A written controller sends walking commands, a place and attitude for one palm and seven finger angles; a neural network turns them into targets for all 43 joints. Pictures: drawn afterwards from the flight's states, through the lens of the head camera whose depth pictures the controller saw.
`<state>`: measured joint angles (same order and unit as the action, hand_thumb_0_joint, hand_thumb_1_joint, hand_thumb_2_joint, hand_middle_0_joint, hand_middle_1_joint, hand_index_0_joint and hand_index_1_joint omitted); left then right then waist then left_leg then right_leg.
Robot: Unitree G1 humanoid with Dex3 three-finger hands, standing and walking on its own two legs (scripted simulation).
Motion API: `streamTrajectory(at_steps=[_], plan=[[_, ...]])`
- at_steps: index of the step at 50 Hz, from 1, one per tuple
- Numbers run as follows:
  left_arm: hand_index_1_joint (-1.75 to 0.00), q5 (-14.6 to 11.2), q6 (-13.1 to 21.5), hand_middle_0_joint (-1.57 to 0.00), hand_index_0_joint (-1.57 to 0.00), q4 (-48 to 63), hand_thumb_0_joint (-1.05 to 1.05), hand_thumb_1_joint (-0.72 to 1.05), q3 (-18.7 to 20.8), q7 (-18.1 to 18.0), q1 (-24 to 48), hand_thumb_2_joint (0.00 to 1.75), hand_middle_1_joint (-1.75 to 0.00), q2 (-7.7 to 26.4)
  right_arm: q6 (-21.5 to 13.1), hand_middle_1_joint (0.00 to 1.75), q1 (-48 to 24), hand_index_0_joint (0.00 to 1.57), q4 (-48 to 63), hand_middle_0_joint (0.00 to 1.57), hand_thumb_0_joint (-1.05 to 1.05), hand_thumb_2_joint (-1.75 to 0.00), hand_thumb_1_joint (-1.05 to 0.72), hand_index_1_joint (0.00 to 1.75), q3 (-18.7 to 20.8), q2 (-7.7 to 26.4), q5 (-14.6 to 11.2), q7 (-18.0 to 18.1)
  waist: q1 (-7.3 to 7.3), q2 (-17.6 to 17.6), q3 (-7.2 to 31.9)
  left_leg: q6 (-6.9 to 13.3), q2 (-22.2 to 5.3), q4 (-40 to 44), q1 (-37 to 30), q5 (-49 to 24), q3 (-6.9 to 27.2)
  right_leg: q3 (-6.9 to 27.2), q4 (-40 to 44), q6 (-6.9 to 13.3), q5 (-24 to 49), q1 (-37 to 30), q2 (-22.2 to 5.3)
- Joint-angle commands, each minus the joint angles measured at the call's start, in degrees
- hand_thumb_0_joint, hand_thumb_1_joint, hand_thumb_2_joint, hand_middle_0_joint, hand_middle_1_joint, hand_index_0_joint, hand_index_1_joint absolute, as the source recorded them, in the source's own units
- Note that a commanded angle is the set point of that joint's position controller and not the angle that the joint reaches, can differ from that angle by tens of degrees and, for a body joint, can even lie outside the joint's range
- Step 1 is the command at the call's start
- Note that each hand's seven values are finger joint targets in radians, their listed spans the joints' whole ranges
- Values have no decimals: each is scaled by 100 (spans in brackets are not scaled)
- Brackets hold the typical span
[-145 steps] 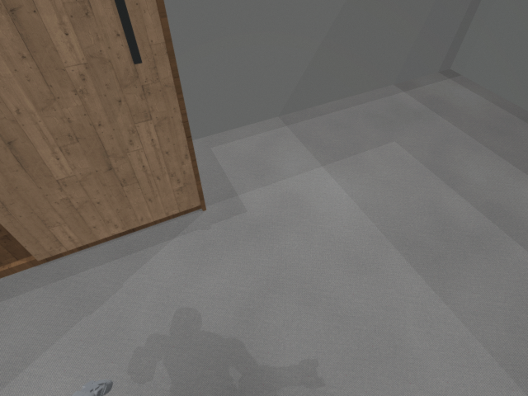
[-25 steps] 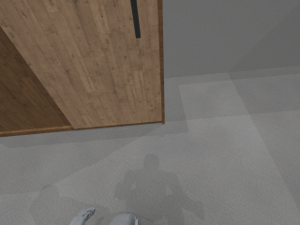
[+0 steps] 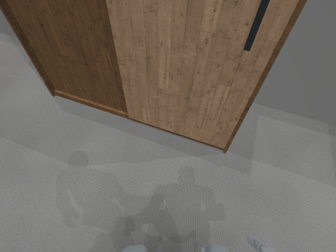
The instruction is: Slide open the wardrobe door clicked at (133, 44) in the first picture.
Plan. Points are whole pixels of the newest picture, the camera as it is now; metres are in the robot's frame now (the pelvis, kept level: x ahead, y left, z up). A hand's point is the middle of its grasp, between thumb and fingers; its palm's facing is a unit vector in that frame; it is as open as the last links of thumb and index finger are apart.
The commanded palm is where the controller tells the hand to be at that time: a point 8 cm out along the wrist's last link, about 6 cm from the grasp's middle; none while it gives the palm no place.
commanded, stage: walk to a spot facing it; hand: right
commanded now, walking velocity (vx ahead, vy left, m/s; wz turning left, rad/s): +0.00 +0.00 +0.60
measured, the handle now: (264, 0) +0.82 -0.20 +0.21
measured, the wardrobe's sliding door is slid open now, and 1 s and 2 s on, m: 0.00 0.00 0.00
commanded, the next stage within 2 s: turn to face it in 1.42 s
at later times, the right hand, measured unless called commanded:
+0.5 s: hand out of the picture +0.14 -0.21 -0.16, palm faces -0.27 +0.94 -0.22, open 7.4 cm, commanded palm none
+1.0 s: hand (232, 245) +0.18 -0.16 -0.16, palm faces -0.50 +0.84 -0.19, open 7.3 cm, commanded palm none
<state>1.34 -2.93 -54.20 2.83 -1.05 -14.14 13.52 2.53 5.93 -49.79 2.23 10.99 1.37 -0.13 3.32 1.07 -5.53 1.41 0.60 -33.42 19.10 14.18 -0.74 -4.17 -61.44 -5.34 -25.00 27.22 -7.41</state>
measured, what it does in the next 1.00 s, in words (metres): steps on the spot, turning left: right foot, then left foot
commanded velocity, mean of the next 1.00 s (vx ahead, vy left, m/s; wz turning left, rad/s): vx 0.06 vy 0.00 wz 0.60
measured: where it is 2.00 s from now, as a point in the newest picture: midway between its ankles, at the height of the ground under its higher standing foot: outside the picture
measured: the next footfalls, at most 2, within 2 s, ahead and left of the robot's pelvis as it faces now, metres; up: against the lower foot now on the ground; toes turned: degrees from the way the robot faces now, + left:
right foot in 0.16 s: +0.07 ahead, -0.15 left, +0.00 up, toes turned +0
left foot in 0.56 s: +0.00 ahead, +0.10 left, +0.00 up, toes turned +27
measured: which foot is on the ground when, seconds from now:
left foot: down 0.00-0.16, up 0.18-0.54, down 0.56-1.00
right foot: up 0.00-0.14, down 0.16-0.56, up 0.58-1.00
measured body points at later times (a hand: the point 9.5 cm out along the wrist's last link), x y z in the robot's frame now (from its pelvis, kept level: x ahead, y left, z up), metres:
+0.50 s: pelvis +0.00 -0.03 +0.01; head +0.04 -0.03 +0.46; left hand -0.01 +0.22 -0.13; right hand +0.15 -0.26 -0.14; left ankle -0.04 +0.09 -0.69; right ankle +0.03 -0.15 -0.73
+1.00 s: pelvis +0.01 -0.03 +0.00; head +0.03 -0.04 +0.45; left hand -0.05 +0.24 -0.12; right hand +0.21 -0.20 -0.15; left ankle -0.04 +0.08 -0.73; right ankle +0.07 -0.12 -0.72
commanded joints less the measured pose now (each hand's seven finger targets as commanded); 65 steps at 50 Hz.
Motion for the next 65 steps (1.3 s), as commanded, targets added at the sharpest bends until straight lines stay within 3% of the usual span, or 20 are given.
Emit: streamTrajectory(at_steps=[1,6,8,9,14,23,26,27,28,29,35,46,49,50,51,52,54,57,60,65], plan=[[-30,-43,158,-20,-20,468,0,90,104,-17,-206,90,-30,353,-122,30,29,20,419,20,0,-90,-90,30,428,1365,15,86,-225,-881,868,867,-1207,1139,-322,-1705,1434,-55,938,-5,139,-313,214],[-30,-101,309,-20,-20,441,0,90,121,-89,-638,90,-30,373,-34,30,-94,20,454,20,0,-90,-90,30,470,1232,-37,58,0,-981,1085,483,-899,502,34,-1560,1758,-119,3271,130,937,-1638,431],[-30,-4,373,-20,-20,567,0,90,269,-108,-623,90,-30,1262,17,30,155,20,663,20,0,-90,-90,30,356,579,-115,-45,-64,1818,946,-269,372,-1597,1731,1559,416,2167,4768,930,1364,-2466,-1761],[-30,13,366,-20,-20,604,0,90,263,-124,-434,90,-30,1305,32,30,81,20,601,20,0,-90,-90,30,388,764,2,-53,11,1678,781,-372,93,-2794,1698,1923,465,2458,4844,1262,1293,-1874,-2232],[-30,18,413,-20,-20,735,0,90,160,-120,255,90,-30,694,70,30,360,20,316,20,0,-90,-90,30,441,631,-5,-197,-327,797,505,-539,-207,-3588,1502,814,133,280,4367,1081,2442,-1827,-1107],[-30,34,323,-20,-20,412,0,90,373,-8,-221,90,-30,970,1,30,33,20,419,20,0,-90,-90,30,329,465,-24,-185,0,1172,646,-446,-233,-1166,590,1206,-545,-373,3815,1183,3543,-2348,-1471],[-30,9,290,-20,-20,418,0,90,411,38,-78,90,-30,1018,-95,30,454,20,298,20,0,-90,-90,30,347,590,-22,-137,-249,1021,903,-286,-114,231,-288,262,-680,-755,3034,822,3575,-2194,-1392],[-30,-27,285,-20,-20,466,0,90,398,61,-119,90,-30,918,-154,30,780,20,203,20,0,-90,-90,30,396,842,-9,-97,-434,493,1062,-139,-355,968,-1243,-582,-352,-921,2207,515,3087,-1570,-1234],[-30,-55,257,-20,-20,683,0,90,264,92,-97,90,-30,484,-239,30,1143,20,99,20,0,-90,-90,30,517,1569,44,-14,-627,-1541,1171,422,-1803,1307,-2506,-2473,1607,-1137,915,119,222,250,-496],[-30,-51,183,-20,-20,925,0,90,189,44,378,90,-30,394,-194,30,1463,20,12,20,0,-90,-90,30,565,1817,-55,55,-834,-1704,1157,937,-2480,1150,-2123,-4128,2171,-352,-70,47,-1277,776,-69],[-30,-17,86,-20,-20,540,0,90,200,10,352,90,-30,458,-194,30,395,20,269,20,0,-90,-90,30,412,1192,-36,117,-331,-921,819,754,-1329,1182,-1125,-2698,1229,224,-232,-49,285,375,-24],[-30,-32,252,-20,-20,785,0,90,141,72,573,90,-30,484,-164,30,526,20,228,20,0,-90,-90,30,450,1432,9,4,-518,-1029,568,913,-1200,1788,-508,884,2450,125,1928,148,-110,-534,443],[-30,-45,374,-20,-20,534,0,90,128,4,-331,90,-30,499,-139,30,192,20,278,20,0,-90,-90,30,435,1315,-48,-38,-67,-824,616,544,-720,1191,524,1364,2200,-36,3582,278,613,-2213,550],[-30,-26,427,-20,-20,436,0,90,185,-54,-739,90,-30,848,-131,30,219,20,382,20,0,-90,-90,30,357,945,-62,-67,96,269,731,222,-129,160,1425,1660,1688,807,4380,460,-100,-3134,-243],[-30,64,423,-20,-20,456,0,90,281,-68,-954,90,-30,1459,-126,30,255,20,535,20,0,-90,-90,30,295,585,-95,-133,154,2003,560,-128,541,-1576,2419,2142,523,2774,5223,953,-1538,-3239,-1858],[-30,42,430,-20,-20,467,0,90,251,-81,-749,90,-30,1450,-135,30,-71,20,600,20,0,-90,-90,30,376,884,9,-164,168,1580,124,-205,-37,-2406,2408,1830,526,3169,5569,1259,-1680,-2299,-2397],[-30,34,485,-20,-20,561,0,90,84,-80,-142,90,-30,872,-122,30,145,20,330,20,0,-90,-90,30,473,897,64,-271,-256,647,-258,-289,-209,-3151,2031,856,356,1884,5458,965,-825,-1667,-1577],[-30,-14,548,-20,-20,474,0,90,4,-122,-186,90,-30,576,-43,30,559,20,53,20,0,-90,-90,30,397,609,48,-274,-395,614,67,-458,-238,-3578,1809,212,141,302,4833,746,2267,-2041,-1000],[-30,-32,554,-20,-20,255,0,90,16,-149,-640,90,-30,515,-9,30,487,20,14,20,0,-90,-90,30,343,479,17,-227,-294,723,264,-528,-255,-3475,1890,243,-61,-257,4348,787,4288,-2572,-989],[-30,-14,487,-20,-20,0,0,90,107,-136,-954,90,-30,514,41,30,-130,20,126,20,0,-90,-90,30,293,380,9,-222,-86,799,142,-551,-434,-2513,1853,268,-345,-540,4211,1078,4383,-2826,-1192]])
